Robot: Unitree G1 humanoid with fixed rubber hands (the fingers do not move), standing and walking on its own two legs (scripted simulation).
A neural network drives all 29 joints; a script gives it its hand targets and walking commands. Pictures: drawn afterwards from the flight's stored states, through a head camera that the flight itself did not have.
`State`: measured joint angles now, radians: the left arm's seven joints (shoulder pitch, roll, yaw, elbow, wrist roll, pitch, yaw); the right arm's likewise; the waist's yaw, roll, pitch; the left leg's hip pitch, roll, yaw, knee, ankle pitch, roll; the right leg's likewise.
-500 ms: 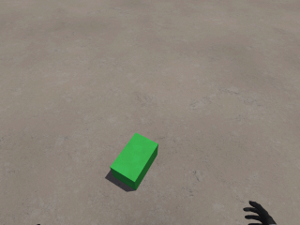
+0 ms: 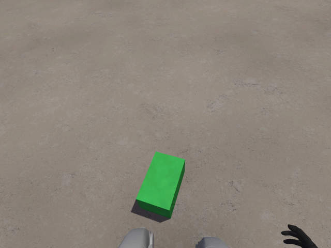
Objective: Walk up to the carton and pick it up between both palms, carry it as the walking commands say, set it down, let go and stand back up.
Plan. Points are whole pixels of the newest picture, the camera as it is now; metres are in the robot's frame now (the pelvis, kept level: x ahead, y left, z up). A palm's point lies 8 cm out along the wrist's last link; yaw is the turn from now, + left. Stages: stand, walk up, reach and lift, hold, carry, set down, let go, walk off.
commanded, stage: walk up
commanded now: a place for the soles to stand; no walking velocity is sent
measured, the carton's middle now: (162, 183) +0.52 +0.05 -0.65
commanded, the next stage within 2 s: none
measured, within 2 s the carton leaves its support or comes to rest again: neither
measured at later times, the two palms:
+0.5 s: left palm out of the picture +0.22 +0.51 -0.08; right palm out of the picture +0.06 -0.14 -0.10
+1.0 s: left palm out of the picture +0.28 +0.51 -0.09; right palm out of the picture -0.02 -0.10 -0.05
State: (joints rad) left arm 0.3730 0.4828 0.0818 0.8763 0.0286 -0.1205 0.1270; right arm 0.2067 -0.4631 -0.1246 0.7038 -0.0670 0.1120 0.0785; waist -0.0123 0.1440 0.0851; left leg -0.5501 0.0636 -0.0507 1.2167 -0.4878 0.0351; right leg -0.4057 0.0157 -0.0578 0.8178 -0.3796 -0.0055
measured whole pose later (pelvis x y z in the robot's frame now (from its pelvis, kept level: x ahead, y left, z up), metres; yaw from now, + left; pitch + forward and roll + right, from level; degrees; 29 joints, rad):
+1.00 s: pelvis +0.05 +0.24 +0.01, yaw -23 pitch -2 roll -3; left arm 0.18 0.46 0.06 0.90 0.01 -0.01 0.00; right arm 0.26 -0.44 -0.07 0.84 -0.02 -0.03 -0.01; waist -0.03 -0.01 0.10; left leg -0.36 0.13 0.17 0.81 -0.42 0.04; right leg -0.33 -0.01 -0.02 0.71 -0.36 -0.04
